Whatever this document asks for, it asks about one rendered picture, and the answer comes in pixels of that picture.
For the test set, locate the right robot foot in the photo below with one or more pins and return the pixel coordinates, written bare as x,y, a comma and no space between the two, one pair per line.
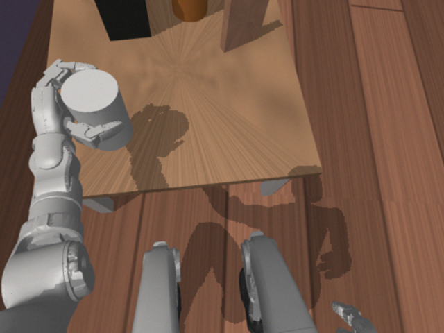
253,326

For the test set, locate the left robot hand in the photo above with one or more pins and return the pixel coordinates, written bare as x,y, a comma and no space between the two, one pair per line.
51,115

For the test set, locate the right robot hand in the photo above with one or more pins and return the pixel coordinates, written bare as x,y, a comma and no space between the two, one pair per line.
352,317

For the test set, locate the coffee table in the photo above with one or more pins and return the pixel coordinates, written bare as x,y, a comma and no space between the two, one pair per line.
200,117

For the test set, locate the left robot arm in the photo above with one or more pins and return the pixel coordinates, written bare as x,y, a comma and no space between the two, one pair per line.
49,270

